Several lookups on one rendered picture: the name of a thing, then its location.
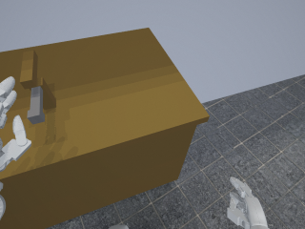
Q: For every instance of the left robot hand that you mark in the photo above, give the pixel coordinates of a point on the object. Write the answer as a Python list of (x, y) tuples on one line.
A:
[(18, 146)]

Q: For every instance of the right robot hand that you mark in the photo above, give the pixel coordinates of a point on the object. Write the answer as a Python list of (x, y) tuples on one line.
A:
[(249, 211)]

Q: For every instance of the tap lever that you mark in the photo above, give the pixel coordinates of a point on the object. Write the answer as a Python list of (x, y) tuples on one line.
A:
[(35, 113)]

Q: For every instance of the counter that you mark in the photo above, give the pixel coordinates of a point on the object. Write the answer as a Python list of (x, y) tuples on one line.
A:
[(119, 121)]

